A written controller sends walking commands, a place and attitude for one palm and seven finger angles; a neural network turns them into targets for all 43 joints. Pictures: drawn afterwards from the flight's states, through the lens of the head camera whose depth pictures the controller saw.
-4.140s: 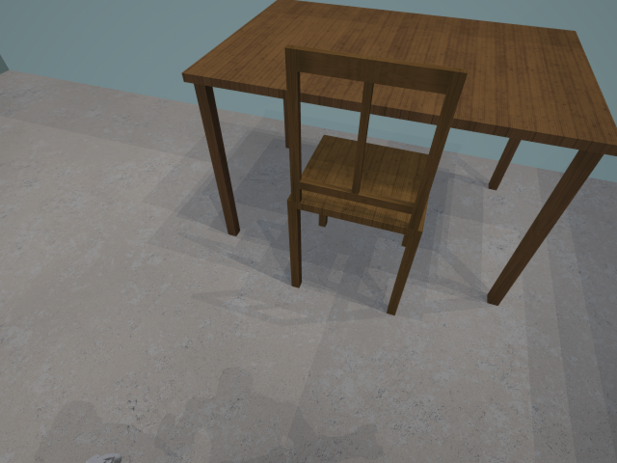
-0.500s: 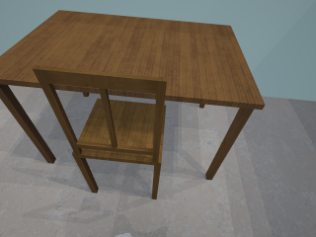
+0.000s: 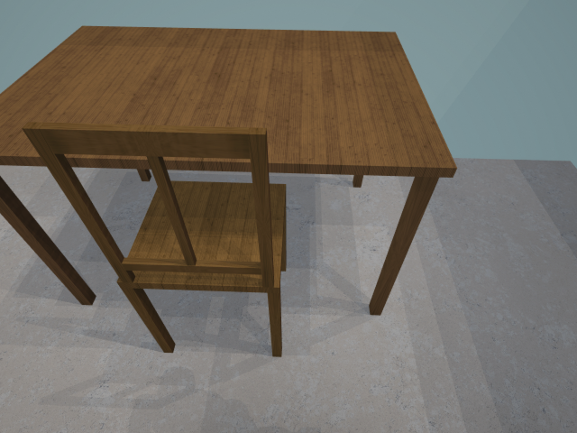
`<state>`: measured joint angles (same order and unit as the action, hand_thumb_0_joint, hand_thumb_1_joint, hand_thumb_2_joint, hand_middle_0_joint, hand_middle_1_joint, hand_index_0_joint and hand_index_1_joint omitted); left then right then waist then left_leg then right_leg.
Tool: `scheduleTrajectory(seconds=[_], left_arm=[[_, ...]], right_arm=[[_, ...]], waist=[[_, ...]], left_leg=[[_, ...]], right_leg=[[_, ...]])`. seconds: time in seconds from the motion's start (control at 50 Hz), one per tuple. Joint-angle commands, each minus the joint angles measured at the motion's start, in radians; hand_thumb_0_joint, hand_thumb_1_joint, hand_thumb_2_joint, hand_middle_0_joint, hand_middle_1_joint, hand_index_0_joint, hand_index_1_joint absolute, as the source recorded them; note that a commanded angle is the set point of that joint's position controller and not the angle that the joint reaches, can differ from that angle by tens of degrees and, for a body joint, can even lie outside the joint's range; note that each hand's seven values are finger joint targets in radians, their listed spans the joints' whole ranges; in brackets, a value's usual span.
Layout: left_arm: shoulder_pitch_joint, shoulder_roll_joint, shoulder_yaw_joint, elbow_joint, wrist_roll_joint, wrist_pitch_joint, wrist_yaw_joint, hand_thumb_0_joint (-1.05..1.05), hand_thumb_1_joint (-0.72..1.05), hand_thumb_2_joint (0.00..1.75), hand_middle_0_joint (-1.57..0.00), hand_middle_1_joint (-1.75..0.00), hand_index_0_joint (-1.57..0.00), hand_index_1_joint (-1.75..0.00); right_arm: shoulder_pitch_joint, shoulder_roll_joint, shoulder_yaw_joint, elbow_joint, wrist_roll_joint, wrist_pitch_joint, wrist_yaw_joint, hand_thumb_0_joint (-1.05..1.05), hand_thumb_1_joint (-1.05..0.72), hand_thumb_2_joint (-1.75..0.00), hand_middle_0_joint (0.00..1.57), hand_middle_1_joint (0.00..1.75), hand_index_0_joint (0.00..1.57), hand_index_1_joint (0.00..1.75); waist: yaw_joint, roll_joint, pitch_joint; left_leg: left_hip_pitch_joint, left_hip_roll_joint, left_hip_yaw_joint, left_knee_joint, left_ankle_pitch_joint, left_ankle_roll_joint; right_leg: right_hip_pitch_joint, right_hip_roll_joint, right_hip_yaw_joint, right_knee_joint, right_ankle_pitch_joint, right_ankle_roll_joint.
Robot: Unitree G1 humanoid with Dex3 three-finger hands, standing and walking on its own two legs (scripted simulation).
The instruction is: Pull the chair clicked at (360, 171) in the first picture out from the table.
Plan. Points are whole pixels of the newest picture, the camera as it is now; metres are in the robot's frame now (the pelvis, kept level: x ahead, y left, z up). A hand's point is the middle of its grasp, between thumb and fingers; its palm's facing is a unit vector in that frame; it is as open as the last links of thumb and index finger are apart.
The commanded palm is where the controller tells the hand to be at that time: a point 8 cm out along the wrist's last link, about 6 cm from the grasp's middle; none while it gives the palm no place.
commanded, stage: come to a stop and stand still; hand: left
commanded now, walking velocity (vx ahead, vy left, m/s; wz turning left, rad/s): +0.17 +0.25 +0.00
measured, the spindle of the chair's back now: (175, 217) +0.51 +0.27 -0.05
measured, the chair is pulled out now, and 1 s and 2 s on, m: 0.00 0.00 0.00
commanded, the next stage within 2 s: look again from close up in 1.38 s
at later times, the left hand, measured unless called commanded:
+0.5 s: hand out of the picture -0.05 +0.21 -0.17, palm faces +0.14 -0.97 -0.21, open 7.4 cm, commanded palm none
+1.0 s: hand out of the picture +0.01 +0.24 -0.16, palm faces +0.06 -0.98 -0.17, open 7.4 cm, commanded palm none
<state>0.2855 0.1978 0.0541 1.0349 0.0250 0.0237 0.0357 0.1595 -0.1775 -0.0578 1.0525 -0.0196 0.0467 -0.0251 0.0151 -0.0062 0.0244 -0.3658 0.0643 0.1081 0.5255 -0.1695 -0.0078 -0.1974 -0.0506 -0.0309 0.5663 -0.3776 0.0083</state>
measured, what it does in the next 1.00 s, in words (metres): steps on the spot: left foot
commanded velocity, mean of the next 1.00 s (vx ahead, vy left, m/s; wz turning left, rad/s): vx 0.02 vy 0.05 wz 0.00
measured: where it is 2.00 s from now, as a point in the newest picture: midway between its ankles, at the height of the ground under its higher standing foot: outside the picture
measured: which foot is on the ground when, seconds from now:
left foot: up 0.00-0.46, down 0.48-1.00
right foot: down 0.00-1.00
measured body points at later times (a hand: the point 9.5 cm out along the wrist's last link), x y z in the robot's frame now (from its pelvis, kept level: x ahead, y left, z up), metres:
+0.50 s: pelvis -0.01 +0.04 +0.00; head +0.01 +0.04 +0.45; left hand -0.06 +0.26 -0.15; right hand +0.06 -0.20 -0.14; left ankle -0.01 +0.16 -0.73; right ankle -0.02 -0.12 -0.73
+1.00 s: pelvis +0.01 +0.07 +0.02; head +0.01 +0.09 +0.47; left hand +0.01 +0.30 -0.15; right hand +0.02 -0.16 -0.14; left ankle -0.01 +0.16 -0.73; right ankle -0.01 -0.06 -0.73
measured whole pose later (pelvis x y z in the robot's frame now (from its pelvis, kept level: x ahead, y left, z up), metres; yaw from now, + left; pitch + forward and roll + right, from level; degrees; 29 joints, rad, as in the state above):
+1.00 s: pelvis +0.01 +0.07 +0.02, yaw +1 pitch -1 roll +0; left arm 0.25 0.16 0.01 1.14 0.01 0.00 0.03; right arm 0.24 -0.16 0.01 1.14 -0.01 -0.01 -0.04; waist 0.01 -0.03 0.02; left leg -0.13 -0.03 0.08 0.37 -0.23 0.05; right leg -0.13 -0.04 -0.05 0.38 -0.24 0.02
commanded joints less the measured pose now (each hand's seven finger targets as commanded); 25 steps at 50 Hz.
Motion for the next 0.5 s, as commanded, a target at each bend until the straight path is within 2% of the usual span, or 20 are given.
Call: scheduleTrajectory(seconds=[0.0, 0.02, 0.04, 0.06, 0.08, 0.1, 0.14, 0.2, 0.24, 0.28, 0.34, 0.36, 0.4, 0.42, 0.44, 0.46, 0.48], left_arm=[[0.02, 0.185, 0.016, -0.053, 0.01, -0.006, 0.004, 0.0, 0.9, 0.9, -0.2, -0.3, -0.2, -0.3], [-0.008, 0.171, 0.022, -0.056, 0.002, -0.022, 0.007, 0.0, 0.9, 0.9, -0.2, -0.3, -0.2, -0.3], [-0.006, 0.155, 0.022, -0.052, 0.0, -0.028, 0.006, 0.0, 0.9, 0.9, -0.2, -0.3, -0.2, -0.3], [-0.012, 0.143, 0.018, -0.052, -0.003, -0.032, 0.002, 0.0, 0.9, 0.9, -0.2, -0.3, -0.2, -0.3], [0.003, 0.138, 0.019, -0.049, -0.004, -0.038, -0.001, 0.0, 0.9, 0.9, -0.2, -0.3, -0.2, -0.3], [0.036, 0.137, 0.024, -0.048, -0.005, -0.041, -0.001, 0.0, 0.9, 0.9, -0.2, -0.3, -0.2, -0.3], [0.089, 0.146, 0.031, -0.038, -0.005, -0.042, 0.004, 0.0, 0.9, 0.9, -0.2, -0.3, -0.2, -0.3], [0.15, 0.14, 0.038, -0.018, -0.002, -0.045, 0.014, 0.0, 0.9, 0.9, -0.2, -0.3, -0.2, -0.3], [0.175, 0.138, 0.041, -0.01, 0.001, -0.045, 0.019, 0.0, 0.9, 0.9, -0.2, -0.3, -0.2, -0.3], [0.178, 0.132, 0.039, -0.001, 0.005, -0.044, 0.02, 0.0, 0.9, 0.9, -0.2, -0.3, -0.2, -0.3], [0.126, 0.134, 0.035, -0.008, 0.009, -0.036, 0.012, 0.0, 0.9, 0.9, -0.2, -0.3, -0.2, -0.3], [0.1, 0.137, 0.034, -0.009, 0.01, -0.033, 0.01, 0.0, 0.9, 0.9, -0.2, -0.3, -0.2, -0.3], [0.055, 0.13, 0.03, -0.006, 0.002, -0.027, 0.007, 0.0, 0.9, 0.9, -0.2, -0.3, -0.2, -0.3], [0.05, 0.11, 0.026, -0.003, -0.002, -0.022, 0.006, 0.0, 0.9, 0.9, -0.2, -0.3, -0.2, -0.3], [0.064, 0.078, 0.017, -0.007, -0.004, -0.015, 0.003, 0.0, 0.9, 0.9, -0.2, -0.3, -0.2, -0.3], [0.077, 0.031, 0.011, -0.014, -0.009, -0.009, 0.001, 0.0, 0.9, 0.9, -0.2, -0.3, -0.2, -0.3], [0.07, 0.008, 0.004, -0.013, -0.007, -0.007, 0.005, 0.0, 0.9, 0.9, -0.2, -0.3, -0.2, -0.3]], right_arm=[[0.001, -0.065, -0.018, -0.088, -0.003, 0.004, 0.024, 0.0, -0.9, -0.9, 0.2, 0.3, 0.2, 0.3], [0.0, -0.063, -0.016, -0.073, -0.007, 0.006, 0.025, 0.0, -0.9, -0.9, 0.2, 0.3, 0.2, 0.3], [0.035, -0.072, -0.018, -0.061, -0.007, 0.003, 0.025, 0.0, -0.9, -0.9, 0.2, 0.3, 0.2, 0.3], [0.073, -0.08, -0.018, -0.042, -0.008, -0.003, 0.031, 0.0, -0.9, -0.9, 0.2, 0.3, 0.2, 0.3], [0.106, -0.076, -0.017, -0.032, -0.008, -0.01, 0.034, 0.0, -0.9, -0.9, 0.2, 0.3, 0.2, 0.3], [0.117, -0.079, -0.017, -0.032, -0.007, -0.014, 0.034, 0.0, -0.9, -0.9, 0.2, 0.3, 0.2, 0.3], [0.105, -0.094, -0.019, -0.047, -0.006, -0.015, 0.032, 0.0, -0.9, -0.9, 0.2, 0.3, 0.2, 0.3], [0.08, -0.094, -0.012, -0.078, -0.008, -0.014, 0.023, 0.0, -0.9, -0.9, 0.2, 0.3, 0.2, 0.3], [0.065, -0.087, -0.011, -0.089, -0.005, -0.013, 0.02, 0.0, -0.9, -0.9, 0.2, 0.3, 0.2, 0.3], [0.054, -0.074, -0.005, -0.095, -0.001, -0.014, 0.016, 0.0, -0.9, -0.9, 0.2, 0.3, 0.2, 0.3], [0.071, -0.055, 0.0, -0.088, 0.011, -0.021, 0.015, 0.0, -0.9, -0.9, 0.2, 0.3, 0.2, 0.3], [0.085, -0.051, 0.003, -0.082, 0.013, -0.025, 0.014, 0.0, -0.9, -0.9, 0.2, 0.3, 0.2, 0.3], [0.153, -0.041, 0.006, -0.048, 0.013, -0.034, 0.009, 0.0, -0.9, -0.9, 0.2, 0.3, 0.2, 0.3], [0.186, -0.056, 0.009, -0.032, 0.014, -0.045, 0.006, 0.0, -0.9, -0.9, 0.2, 0.3, 0.2, 0.3], [0.206, -0.104, -0.001, -0.027, 0.012, -0.054, 0.002, 0.0, -0.9, -0.9, 0.2, 0.3, 0.2, 0.3], [0.204, -0.166, -0.009, -0.037, 0.003, -0.058, -0.002, 0.0, -0.9, -0.9, 0.2, 0.3, 0.2, 0.3], [0.172, -0.19, -0.009, -0.047, -0.002, -0.049, -0.004, 0.0, -0.9, -0.9, 0.2, 0.3, 0.2, 0.3]], waist=[[-0.005, -0.171, 0.128], [-0.001, -0.219, 0.161], [-0.015, -0.181, 0.161], [-0.021, -0.13, 0.171], [-0.02, -0.111, 0.148], [-0.005, -0.096, 0.119], [0.023, -0.098, 0.083], [0.049, -0.121, 0.018], [0.061, -0.138, -0.001], [0.061, -0.155, -0.013], [0.042, -0.222, -0.011], [0.03, -0.224, -0.006], [-0.011, -0.219, -0.009], [-0.025, -0.178, -0.008], [-0.025, -0.039, -0.028], [-0.02, 0.159, -0.028], [-0.012, 0.197, 0.005]], left_leg=[[-0.035, -0.042, -0.077, 0.28, -0.28, -0.013], [-0.099, -0.028, -0.125, 0.32, -0.213, -0.002], [-0.112, -0.024, -0.124, 0.341, -0.178, -0.003], [-0.12, -0.022, -0.113, 0.373, -0.134, -0.006], [-0.139, -0.033, -0.102, 0.39, -0.109, -0.011], [-0.157, -0.039, -0.097, 0.406, -0.098, -0.017], [-0.205, -0.036, -0.099, 0.427, -0.113, -0.03], [-0.244, -0.025, -0.117, 0.428, -0.163, -0.043], [-0.242, -0.024, -0.109, 0.403, -0.205, -0.049], [-0.205, -0.028, -0.102, 0.344, -0.232, -0.049], [-0.052, -0.043, -0.069, 0.208, -0.24, -0.037], [0.01, -0.05, -0.064, 0.148, -0.222, -0.032], [0.193, -0.072, -0.036, -0.045, -0.063, -0.027], [0.274, -0.051, -0.047, -0.132, 0.008, -0.021], [0.338, 0.032, -0.122, -0.147, 0.067, -0.001], [0.289, 0.177, -0.303, -0.206, 0.132, 0.065], [0.175, 0.246, -0.35, -0.273, 0.089, 0.132]], right_leg=[[-0.296, -0.334, 0.411, -0.556, -0.431, -0.146], [-0.264, -0.289, 0.4, -0.536, -0.328, -0.118], [-0.215, -0.285, 0.371, -0.515, -0.254, -0.11], [-0.179, -0.254, 0.289, -0.471, -0.146, -0.105], [-0.114, -0.229, 0.237, -0.434, -0.046, -0.099], [-0.048, -0.229, 0.219, -0.408, 0.025, -0.103], [0.066, -0.259, 0.207, -0.37, 0.147, -0.125], [0.198, -0.298, 0.234, -0.306, 0.359, -0.165], [0.237, -0.311, 0.234, -0.271, 0.494, -0.184], [0.238, -0.298, 0.223, -0.251, 0.573, -0.187], [0.121, -0.269, 0.187, -0.254, 0.526, -0.171], [0.074, -0.254, 0.175, -0.252, 0.492, -0.158], [-0.04, -0.192, 0.119, -0.211, 0.356, -0.1], [-0.084, -0.148, 0.098, -0.157, 0.286, -0.069], [-0.147, -0.09, 0.059, -0.073, 0.147, -0.036], [-0.182, -0.022, -0.012, 0.006, -0.011, 0.006], [-0.148, -0.007, -0.033, 0.087, -0.121, 0.017]])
